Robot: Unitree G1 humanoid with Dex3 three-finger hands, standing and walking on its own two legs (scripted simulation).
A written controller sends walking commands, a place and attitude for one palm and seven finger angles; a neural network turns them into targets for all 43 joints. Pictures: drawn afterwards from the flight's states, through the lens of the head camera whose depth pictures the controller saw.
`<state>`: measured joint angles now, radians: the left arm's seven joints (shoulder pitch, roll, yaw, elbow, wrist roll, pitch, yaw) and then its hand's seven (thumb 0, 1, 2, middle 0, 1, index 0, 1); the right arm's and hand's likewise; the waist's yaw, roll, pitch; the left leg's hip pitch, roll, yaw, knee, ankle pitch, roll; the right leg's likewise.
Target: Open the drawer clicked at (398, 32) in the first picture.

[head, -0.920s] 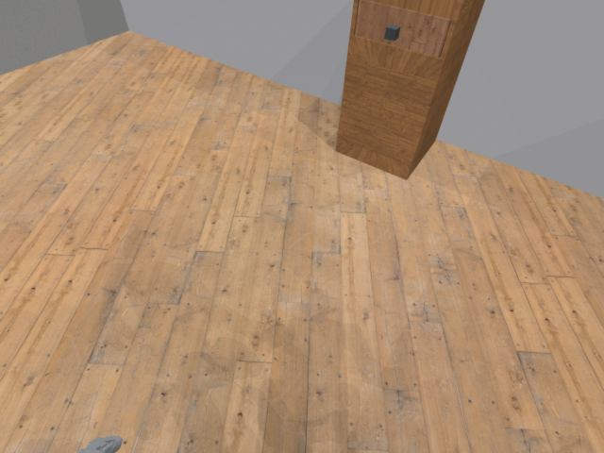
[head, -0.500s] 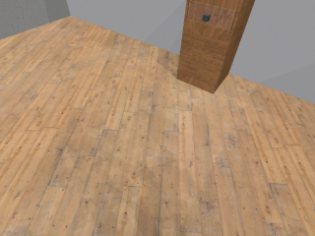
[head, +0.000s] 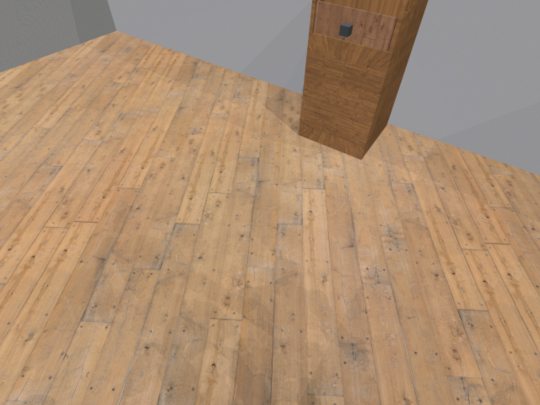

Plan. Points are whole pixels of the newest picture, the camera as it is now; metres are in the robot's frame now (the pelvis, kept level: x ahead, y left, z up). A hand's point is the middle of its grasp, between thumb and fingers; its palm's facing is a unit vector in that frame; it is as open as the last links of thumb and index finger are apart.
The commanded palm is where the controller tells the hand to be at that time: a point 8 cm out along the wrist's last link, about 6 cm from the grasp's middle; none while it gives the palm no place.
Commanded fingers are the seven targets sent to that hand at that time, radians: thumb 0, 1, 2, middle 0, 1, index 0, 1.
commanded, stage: look at it before walking up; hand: left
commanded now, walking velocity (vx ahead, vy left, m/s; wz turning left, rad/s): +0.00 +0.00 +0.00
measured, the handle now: (347, 28) +1.67 -0.27 -0.07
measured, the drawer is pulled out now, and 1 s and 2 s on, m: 0.00 0.00 0.00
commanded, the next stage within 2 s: walk to a spot facing it in 0.52 s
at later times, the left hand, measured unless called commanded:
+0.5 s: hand out of the picture +0.08 +0.24 -0.16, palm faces -0.04 -0.95 -0.32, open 7.4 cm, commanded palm none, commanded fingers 0.00 0.90 0.90 -0.20 -0.30 -0.20 -0.30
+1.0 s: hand out of the picture +0.04 +0.21 -0.20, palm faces -0.01 -0.99 -0.14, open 7.4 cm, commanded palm none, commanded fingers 0.00 0.90 0.90 -0.20 -0.30 -0.20 -0.30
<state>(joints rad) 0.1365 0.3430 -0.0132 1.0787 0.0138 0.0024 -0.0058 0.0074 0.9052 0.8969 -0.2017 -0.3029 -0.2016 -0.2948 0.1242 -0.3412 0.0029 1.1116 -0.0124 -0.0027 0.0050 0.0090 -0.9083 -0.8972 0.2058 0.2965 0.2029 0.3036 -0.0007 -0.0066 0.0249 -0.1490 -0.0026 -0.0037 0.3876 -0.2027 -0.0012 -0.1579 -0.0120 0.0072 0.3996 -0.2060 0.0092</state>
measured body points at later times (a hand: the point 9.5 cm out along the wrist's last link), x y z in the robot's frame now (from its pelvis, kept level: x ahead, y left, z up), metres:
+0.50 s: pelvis +0.01 +0.00 +0.00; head +0.01 +0.00 +0.45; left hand +0.08 +0.29 -0.13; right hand +0.09 -0.30 -0.13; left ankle +0.01 +0.12 -0.74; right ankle +0.01 -0.12 -0.74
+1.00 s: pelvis +0.08 +0.03 -0.01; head +0.08 +0.06 +0.44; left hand +0.04 +0.26 -0.18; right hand +0.06 -0.22 -0.15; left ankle +0.01 +0.12 -0.74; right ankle +0.01 -0.11 -0.71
